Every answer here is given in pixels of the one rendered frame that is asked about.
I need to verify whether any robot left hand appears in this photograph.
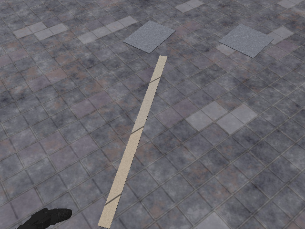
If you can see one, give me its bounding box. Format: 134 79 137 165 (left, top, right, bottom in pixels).
17 208 72 229

